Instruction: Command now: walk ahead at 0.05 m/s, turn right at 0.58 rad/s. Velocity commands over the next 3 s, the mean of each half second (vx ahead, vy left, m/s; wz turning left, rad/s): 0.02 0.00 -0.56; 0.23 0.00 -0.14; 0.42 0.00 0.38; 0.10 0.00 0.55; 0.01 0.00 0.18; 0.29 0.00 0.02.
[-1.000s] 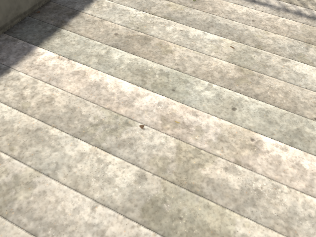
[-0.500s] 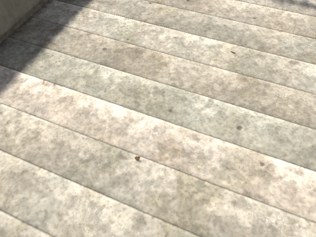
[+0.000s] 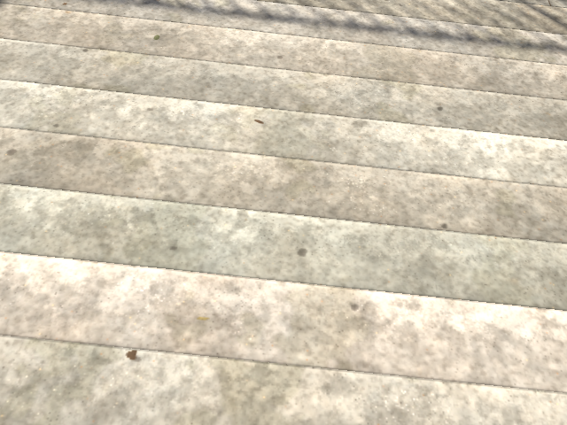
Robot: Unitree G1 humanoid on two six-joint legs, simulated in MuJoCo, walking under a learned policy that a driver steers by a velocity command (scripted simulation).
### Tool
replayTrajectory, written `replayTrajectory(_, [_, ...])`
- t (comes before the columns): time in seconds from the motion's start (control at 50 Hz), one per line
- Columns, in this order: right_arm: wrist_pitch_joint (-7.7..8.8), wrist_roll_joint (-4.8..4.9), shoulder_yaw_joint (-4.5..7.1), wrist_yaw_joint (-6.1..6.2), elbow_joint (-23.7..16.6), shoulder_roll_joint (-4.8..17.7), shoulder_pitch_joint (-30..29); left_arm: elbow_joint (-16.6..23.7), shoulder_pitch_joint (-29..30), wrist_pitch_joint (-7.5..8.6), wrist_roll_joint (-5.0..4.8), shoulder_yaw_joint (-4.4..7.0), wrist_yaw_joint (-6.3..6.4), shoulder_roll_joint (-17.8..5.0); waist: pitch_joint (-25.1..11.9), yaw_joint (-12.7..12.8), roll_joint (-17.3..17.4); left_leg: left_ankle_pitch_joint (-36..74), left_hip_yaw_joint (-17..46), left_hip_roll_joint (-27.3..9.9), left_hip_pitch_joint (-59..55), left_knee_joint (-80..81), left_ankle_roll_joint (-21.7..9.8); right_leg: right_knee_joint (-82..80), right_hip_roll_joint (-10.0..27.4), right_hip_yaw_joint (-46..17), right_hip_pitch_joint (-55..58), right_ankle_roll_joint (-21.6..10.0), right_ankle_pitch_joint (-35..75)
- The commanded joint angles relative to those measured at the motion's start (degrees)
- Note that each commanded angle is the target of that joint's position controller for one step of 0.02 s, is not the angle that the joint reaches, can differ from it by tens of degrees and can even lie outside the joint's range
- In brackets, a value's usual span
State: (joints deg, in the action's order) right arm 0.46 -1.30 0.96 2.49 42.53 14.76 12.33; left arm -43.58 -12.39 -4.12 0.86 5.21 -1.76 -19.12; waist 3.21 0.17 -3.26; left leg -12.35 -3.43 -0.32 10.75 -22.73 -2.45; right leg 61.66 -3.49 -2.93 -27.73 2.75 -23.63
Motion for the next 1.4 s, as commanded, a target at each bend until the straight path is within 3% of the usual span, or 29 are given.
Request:
replayTrajectory(0.02, [0.32, -0.06, 2.55, 0.01, -2.4, 8.7, 2.5, 4.3, 0.7, -0.31, -0.02, 0.25, -0.68, -2.7, -4.6, -1.1, 12.1, 32.3, 7.7, -14.5, -9.7, 3.8, -9.3, -2.6, 1.6, 1.4, -4.9, 0.8, 0.8])
replayTrajectory(0.16, [-0.21, -0.25, 3.91, -1.38, -2.1, 11.3, 2.4, 7.2, 4.2, -0.26, -0.52, -0.83, -1.12, -1.5, -5.0, -2.0, 13.8, 29.5, 2.6, -16.1, -5.8, 0.4, -8.2, -18.8, 2.4, 6.8, 6.5, -2.3, -0.3])
replayTrajectory(0.22, [-0.85, 0.66, 4.43, -1.53, -1.9, 12.2, 1.6, 7.4, 2.3, 0.54, -0.15, -0.75, -0.78, -1.5, -5.5, -0.2, 12.3, 24.9, 0.7, -16.1, -4.0, -5.9, -5.3, -31.3, 1.4, 8.0, 13.2, -4.4, 4.8])
replayTrajectory(0.24, [-1.07, 0.8, 4.44, -1.54, -1.4, 11.8, 2.6, 6.7, 0.1, 1.35, 0.57, -0.56, -0.2, -2.2, -6.6, 1.3, 8.3, 18.2, -1.7, -14.5, -0.4, -11.8, -2.4, -39.2, 1.3, 5.6, 19.2, -5.3, 12.0])
replayTrajectory(0.26, [-1.4, 0.2, 3.77, -1.74, -2.3, 9.0, 4.9, 6.6, -2.3, 2.31, 1.36, 0.71, 0.58, -7.9, -7.9, 1.4, -5.3, -0.4, -5.9, -9.7, 10.4, -25.9, 1.6, -44.9, 13.0, -10.9, 27.4, -7.7, 20.9])
replayTrajectory(0.28, [-2.29, -0.22, 2.49, -1.16, -6.2, 5.3, 2.3, 7.5, -4.0, 2.49, 0.04, 2.46, 0.64, -15.3, -6.8, 1.8, -13.6, -26.4, -3.6, 0.6, 23.5, -34.6, 4.3, -44.1, 26.7, -29.1, 26.9, -17.5, 41.6])
replayTrajectory(0.3, [-3.21, -0.62, 3.04, -0.77, -5.6, 8.0, 0.1, 6.0, -8.4, 2.45, -1.03, 2.36, 0.73, -12.7, -8.1, 4.6, -5.6, -25.5, 3.3, -1.3, 22.8, -42.1, 4.5, -42.0, 25.4, -24.8, 27.2, -21.4, 46.3])
replayTrajectory(0.34, [-2.98, 0.56, 3.22, -1.07, -4.2, 8.0, 0.5, 6.4, -0.7, 1.93, -0.71, 0.54, 1.53, -7.1, -2.3, 0.4, -3.2, -15.6, 5.5, -3.0, 23.3, -41.2, 4.4, -43.1, 17.3, -15.4, 21.8, -18.0, 38.6])
replayTrajectory(0.38, [-2.71, -0.49, 3.73, -1.52, -3.2, 9.4, 1.7, 7.3, 2.7, 1.8, -0.79, -0.09, 2.07, -5.4, -3.8, -0.9, -4.4, -10.4, 4.7, -2.2, 20.9, -40.1, 4.8, -42.7, 12.8, -12.3, 21.6, -15.4, 40.6])
replayTrajectory(0.44, [-3.23, 0.1, 3.48, -2.1, -2.3, 8.0, 2.9, 6.5, 0.8, 2.48, -0.74, -0.18, 1.82, -5.6, -6.8, -0.8, -2.0, -8.6, 4.2, -1.2, 19.1, -38.6, 5.2, -42.6, 12.7, -11.3, 22.9, -15.4, 41.8])
replayTrajectory(0.58, [-3.88, 0.3, 2.78, -1.7, -2.4, 6.2, -1.1, 4.1, -2.1, 2.81, 0.41, -0.9, 2.1, -5.1, -4.0, 1.6, -3.4, -9.7, 4.5, -0.6, 15.0, -25.4, 4.0, -44.1, 13.5, -14.8, 21.0, -15.9, 28.8])
replayTrajectory(0.66, [-2.66, -0.36, 2.46, -2.46, -2.3, 6.2, -2.2, 2.0, -4.3, 2.52, 1.05, -0.94, 1.75, -5.5, -1.9, 2.7, -4.6, -13.2, 2.6, 1.1, 11.2, -18.3, 2.2, -49.2, 13.2, -20.8, 17.4, -17.0, -5.3])
replayTrajectory(0.74, [-0.06, -0.23, 1.62, -1.82, 1.0, 3.6, 5.2, 1.3, -1.5, 3.02, 0.11, -1.33, 1.94, -4.4, 0.6, -3.0, 0.7, -5.8, 2.0, 2.1, -8.2, 2.2, -1.7, -44.6, 9.6, -19.7, 5.0, -13.8, -10.8])
replayTrajectory(0.76, [0.87, -0.73, 1.97, -1.14, 2.1, 6.1, 9.5, 2.3, 0.2, 3.79, -0.03, -2.18, 2.0, -1.3, -0.2, -4.8, 6.3, -12.5, 11.6, -5.4, -16.2, 7.4, -3.2, -36.1, 5.8, -15.5, -2.7, -10.8, -10.6])
replayTrajectory(0.78, [1.36, -0.56, 3.27, -0.92, 2.6, 12.4, 13.3, 4.0, 1.7, 4.72, -0.62, -3.11, 1.78, 2.0, -1.9, -6.0, 15.8, -28.3, 31.6, -18.0, -20.1, 15.6, -7.8, -21.1, -2.6, -3.5, -10.4, -7.9, -7.1])
replayTrajectory(0.8, [1.38, -0.66, 4.4, -1.3, 4.3, 14.6, 13.7, 4.8, 5.1, 5.17, 1.26, -1.92, 1.99, -3.1, 5.1, -5.9, 11.3, -31.5, 38.2, -22.4, -12.3, 18.1, -11.7, -14.4, -1.3, -2.6, -15.2, -7.5, -5.1])
replayTrajectory(0.82, [1.71, -0.14, 3.7, -1.68, 4.1, 11.6, 10.9, 4.0, 3.7, 5.54, 1.42, -1.41, 1.47, -3.9, 7.3, -3.2, 8.2, -30.7, 35.4, -20.3, -10.3, 18.0, -12.0, -10.9, 1.3, -4.1, -15.1, -7.3, -1.0])
replayTrajectory(0.86, [2.49, 0.58, 2.8, -2.26, 3.3, 7.9, 6.4, 1.2, -0.3, 5.84, 1.34, -1.3, 0.08, -3.7, 5.5, -0.4, 9.5, -21.1, 25.8, -14.4, -10.8, 18.5, -8.7, -9.0, 3.3, -1.7, -13.0, -5.8, 5.1])
replayTrajectory(0.9, [3.51, 0.59, 2.44, -2.47, 4.5, 6.5, 8.2, 0.5, 0.7, 5.76, 1.82, -1.62, -0.67, -2.2, 3.2, -1.0, 9.4, -8.4, 19.2, -11.4, -12.1, 17.9, -8.3, -6.5, 4.3, 0.9, -12.5, -4.6, 9.6])
replayTrajectory(1.1, [3.98, 0.57, 3.0, -2.26, 10.3, 8.1, 16.4, 5.5, 15.4, 6.18, 0.91, -3.34, -0.86, 0.9, 3.1, -4.0, 9.8, 21.5, 14.6, -10.1, -10.0, 11.7, -8.8, -25.3, 4.1, 6.1, -5.5, -2.1, 16.1])
replayTrajectory(1.14, [3.91, 0.51, 3.24, -2.15, 10.1, 8.9, 14.6, 5.0, 12.6, 6.54, 0.68, -2.97, -0.21, -0.4, 1.8, -1.9, 10.1, 25.8, 15.9, -11.2, -8.9, 8.8, -7.6, -28.1, 3.3, 5.6, 1.2, -3.6, 14.6])
replayTrajectory(1.18, [3.91, 0.78, 3.48, -2.4, 9.7, 9.7, 12.1, 1.5, 1.6, 7.32, 0.66, -1.77, 1.05, -2.7, -3.4, 3.8, 8.2, 34.9, 14.0, -8.7, -5.9, -3.4, -5.4, -34.1, 1.1, 5.8, 17.3, -5.6, 14.3])
replayTrajectory(1.2, [4.07, 1.22, 3.23, -2.65, 9.0, 8.6, 11.6, -0.7, -7.3, 8.11, 1.64, -0.68, 2.0, -5.8, -9.5, 7.3, 4.9, 27.9, 11.4, -5.1, 1.3, -16.1, -4.2, -35.3, 6.1, 1.2, 31.2, -7.4, 12.4])
replayTrajectory(1.22, [4.05, 2.75, 1.83, -2.85, 6.1, 2.2, 14.1, -0.4, -14.4, 8.27, 3.13, 0.76, 2.84, -11.8, -19.7, 8.2, -6.8, 2.6, 6.5, 1.8, 16.3, -35.8, -1.9, -39.5, 24.1, -21.0, 47.0, -10.9, -4.8])
replayTrajectory(1.24, [3.45, 1.86, 2.58, -2.53, 5.7, 4.6, 15.2, -0.4, -12.1, 7.6, 2.21, 0.69, 2.53, -11.7, -20.3, 5.8, -10.8, -16.8, 7.5, 4.3, 22.9, -45.3, -2.7, -48.1, 29.8, -38.5, 42.1, -13.6, -9.3])
replayTrajectory(1.28, [2.62, 0.73, 3.15, -3.16, 6.7, 5.5, 11.5, 0.7, -2.6, 7.63, 1.08, -1.3, 2.08, -3.0, -5.3, 1.9, -1.1, -8.6, 8.3, -1.9, 24.4, -47.2, -3.5, -49.7, 24.7, -23.1, 27.1, -12.5, -7.0])
replayTrajectory(1.3, [2.34, 0.72, 3.04, -3.59, 6.8, 3.9, 10.7, 0.6, -1.0, 8.06, 1.06, -1.8, 2.06, -1.1, -2.5, 0.7, -1.6, -6.3, 7.7, -3.4, 22.8, -44.9, -3.2, -51.2, 21.8, -15.8, 22.7, -11.1, 0.3])
replayTrajectory(1.34, [1.04, -0.47, 3.21, -4.42, 7.1, 3.4, 10.6, -0.7, -1.5, 9.06, 0.86, -2.23, 2.3, 0.4, -1.3, -0.7, -3.0, -4.4, 6.8, -4.4, 20.9, -43.7, -2.3, -52.5, 18.9, -7.1, 19.2, -10.2, 10.5])
replayTrajectory(1.4, [-0.16, -0.42, 3.27, -4.8, 5.4, 2.4, 7.1, -2.1, -3.4, 10.57, 0.11, -2.1, 2.35, 0.2, -0.5, -2.0, -1.3, -1.8, 5.4, -3.9, 23.3, -42.6, -0.7, -50.9, 19.2, 1.3, 19.8, -11.5, 37.6])
